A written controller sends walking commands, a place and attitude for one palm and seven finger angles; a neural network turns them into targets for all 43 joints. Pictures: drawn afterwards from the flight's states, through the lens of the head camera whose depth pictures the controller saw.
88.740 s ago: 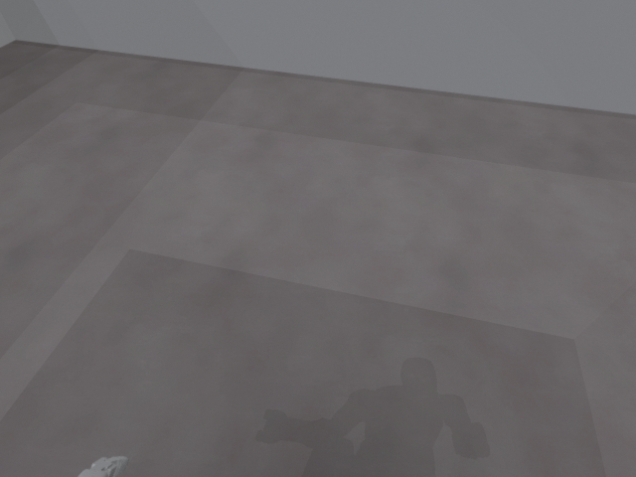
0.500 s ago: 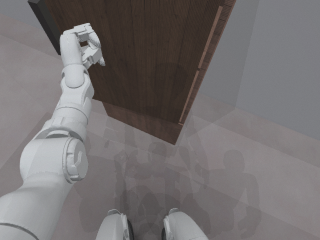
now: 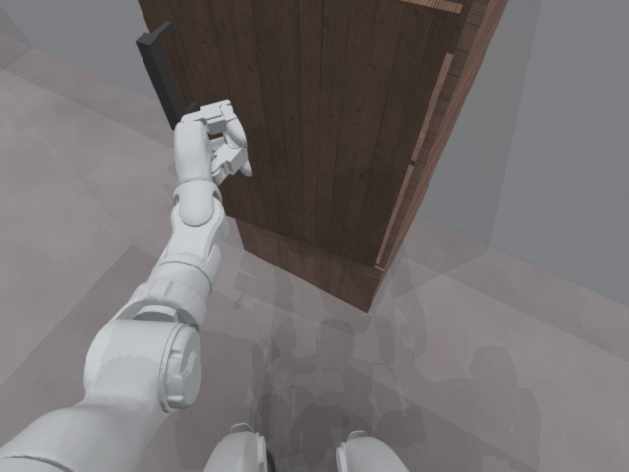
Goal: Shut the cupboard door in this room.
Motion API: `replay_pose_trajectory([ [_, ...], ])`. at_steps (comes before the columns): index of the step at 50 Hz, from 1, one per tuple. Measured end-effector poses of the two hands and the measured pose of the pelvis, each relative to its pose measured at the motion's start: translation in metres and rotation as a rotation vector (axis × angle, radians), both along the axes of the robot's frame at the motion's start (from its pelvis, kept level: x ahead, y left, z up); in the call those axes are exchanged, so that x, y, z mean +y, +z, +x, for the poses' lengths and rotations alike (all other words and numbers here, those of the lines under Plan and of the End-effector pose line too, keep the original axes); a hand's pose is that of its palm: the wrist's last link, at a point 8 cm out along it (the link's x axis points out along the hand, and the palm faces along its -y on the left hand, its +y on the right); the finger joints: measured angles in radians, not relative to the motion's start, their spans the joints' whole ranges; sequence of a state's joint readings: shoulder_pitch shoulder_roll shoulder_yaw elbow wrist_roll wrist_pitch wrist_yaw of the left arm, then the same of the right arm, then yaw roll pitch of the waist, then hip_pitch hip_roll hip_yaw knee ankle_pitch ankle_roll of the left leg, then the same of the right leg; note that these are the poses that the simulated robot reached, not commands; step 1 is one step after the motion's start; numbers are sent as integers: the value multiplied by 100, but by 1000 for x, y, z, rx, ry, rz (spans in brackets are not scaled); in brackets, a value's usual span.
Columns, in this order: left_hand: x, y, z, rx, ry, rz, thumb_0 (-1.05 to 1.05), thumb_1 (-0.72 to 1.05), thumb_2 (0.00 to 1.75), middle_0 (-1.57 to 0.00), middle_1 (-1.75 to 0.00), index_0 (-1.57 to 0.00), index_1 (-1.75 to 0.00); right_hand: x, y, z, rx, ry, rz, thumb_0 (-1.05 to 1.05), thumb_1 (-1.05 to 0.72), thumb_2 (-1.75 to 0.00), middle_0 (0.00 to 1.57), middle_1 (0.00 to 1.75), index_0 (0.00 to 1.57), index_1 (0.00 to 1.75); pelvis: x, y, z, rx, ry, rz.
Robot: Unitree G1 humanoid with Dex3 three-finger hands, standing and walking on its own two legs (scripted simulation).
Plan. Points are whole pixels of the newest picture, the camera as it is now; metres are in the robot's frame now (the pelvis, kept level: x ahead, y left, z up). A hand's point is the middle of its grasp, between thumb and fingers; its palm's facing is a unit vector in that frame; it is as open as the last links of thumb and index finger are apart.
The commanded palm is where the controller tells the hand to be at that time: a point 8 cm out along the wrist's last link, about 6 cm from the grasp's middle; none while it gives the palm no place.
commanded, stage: draw the hand back to the body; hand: left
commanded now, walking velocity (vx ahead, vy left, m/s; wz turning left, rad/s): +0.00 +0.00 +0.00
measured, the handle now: (173, 80) +0.68 +0.16 +0.07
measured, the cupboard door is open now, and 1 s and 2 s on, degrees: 7 7 7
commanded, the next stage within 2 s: step back with the hand held close in 1.48 s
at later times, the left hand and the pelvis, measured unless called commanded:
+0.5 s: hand (130, 232) +0.35 +0.14 +0.16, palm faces +0.04 -0.99 -0.14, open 3.1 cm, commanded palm +0.31 +0.21 +0.17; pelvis +0.01 +0.01 +0.06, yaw -1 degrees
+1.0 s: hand out of the picture +0.23 +0.27 +0.22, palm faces +0.38 -0.85 -0.37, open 5.3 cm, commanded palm +0.18 +0.31 +0.24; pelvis +0.02 +0.03 +0.08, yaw +1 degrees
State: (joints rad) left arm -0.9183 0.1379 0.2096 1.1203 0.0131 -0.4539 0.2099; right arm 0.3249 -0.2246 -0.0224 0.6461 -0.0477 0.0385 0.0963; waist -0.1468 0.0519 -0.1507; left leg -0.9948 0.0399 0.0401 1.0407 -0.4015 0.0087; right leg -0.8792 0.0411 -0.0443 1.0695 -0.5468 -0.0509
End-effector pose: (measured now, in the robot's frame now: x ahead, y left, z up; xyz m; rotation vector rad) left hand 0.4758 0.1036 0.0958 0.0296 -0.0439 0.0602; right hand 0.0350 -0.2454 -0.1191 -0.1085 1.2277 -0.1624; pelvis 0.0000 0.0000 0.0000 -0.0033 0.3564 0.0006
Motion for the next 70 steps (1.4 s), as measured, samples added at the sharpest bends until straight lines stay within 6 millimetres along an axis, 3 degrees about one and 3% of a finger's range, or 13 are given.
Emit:
replay_pose_trajectory([
  [7,38,15,-39,-4,17,15,2,90,90,-130,-150,-130,-150,7,14,-23,28,-54,36,1,-91,-90,20,29,20,30,0,20,2,-77,-24,7],
  [12,57,28,-74,-6,10,6,2,90,90,-130,-150,-130,-150,1,32,-13,-18,-50,4,1,-91,-90,20,29,20,30,1,35,4,-145,-12,-1],
  [16,66,42,-95,-35,-11,0,2,90,90,-130,-150,-130,-150,-7,45,13,-113,-32,-35,1,-91,-90,20,29,20,30,3,41,3,-188,-6,-5],
  [22,84,59,-130,-42,-26,31,1,90,90,-127,-146,-126,-146,-6,69,71,-306,1,-56,1,-91,-90,20,29,20,30,8,50,4,-248,-9,-1],
  [30,116,83,-183,7,24,188,1,89,90,-111,-129,-111,-129,25,112,145,-471,57,-43,1,-91,-90,20,29,20,30,14,70,9,-343,-2,3],
  [37,152,103,-223,8,142,230,1,89,90,-93,-110,-93,-109,56,133,179,-554,150,-9,1,-91,-90,20,29,20,30,19,78,15,-391,10,3],
  [46,188,130,-265,-19,274,316,1,89,90,-69,-83,-69,-82,73,127,181,-537,199,18,1,-90,-90,20,30,20,30,25,82,21,-412,17,4],
  [58,225,169,-315,-62,429,489,1,89,90,-36,-47,-36,-47,54,112,162,-493,160,-5,1,-90,-90,20,30,20,30,24,81,27,-409,15,3],
  [62,227,166,-320,-60,462,474,1,89,90,-29,-39,-28,-39,47,111,160,-492,161,-25,1,-90,-90,20,30,20,30,24,81,25,-412,20,5],
  [70,214,154,-309,-61,418,423,1,89,90,-22,-32,-22,-32,39,120,164,-532,151,-52,1,-91,-90,20,30,20,30,19,81,24,-412,15,6],
])
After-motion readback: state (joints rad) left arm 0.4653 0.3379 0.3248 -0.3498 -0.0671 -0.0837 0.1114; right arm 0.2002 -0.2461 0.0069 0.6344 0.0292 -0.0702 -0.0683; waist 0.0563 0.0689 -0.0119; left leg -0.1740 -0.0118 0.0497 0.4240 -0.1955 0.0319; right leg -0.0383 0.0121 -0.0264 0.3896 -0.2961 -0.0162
